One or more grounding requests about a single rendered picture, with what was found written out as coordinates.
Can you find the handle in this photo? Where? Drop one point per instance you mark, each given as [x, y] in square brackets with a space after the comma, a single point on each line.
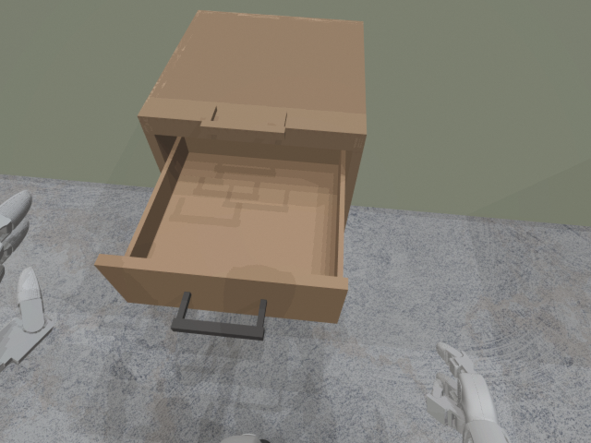
[242, 130]
[180, 324]

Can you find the cabinet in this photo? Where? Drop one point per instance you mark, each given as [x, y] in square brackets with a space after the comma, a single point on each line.
[307, 74]

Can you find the robot right hand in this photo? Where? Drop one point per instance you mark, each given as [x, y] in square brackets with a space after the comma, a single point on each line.
[467, 400]

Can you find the robot left hand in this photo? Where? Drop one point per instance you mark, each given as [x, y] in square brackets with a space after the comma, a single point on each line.
[19, 337]

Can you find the robot right forearm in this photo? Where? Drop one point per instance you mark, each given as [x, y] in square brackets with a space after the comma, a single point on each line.
[483, 431]

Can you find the drawer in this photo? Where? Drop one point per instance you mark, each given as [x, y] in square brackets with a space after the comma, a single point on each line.
[235, 222]

